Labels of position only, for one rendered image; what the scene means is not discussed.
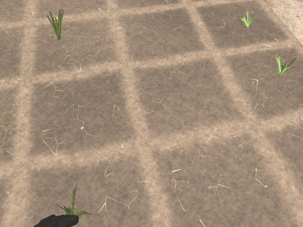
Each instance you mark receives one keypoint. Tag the left robot hand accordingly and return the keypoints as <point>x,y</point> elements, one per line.
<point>58,221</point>

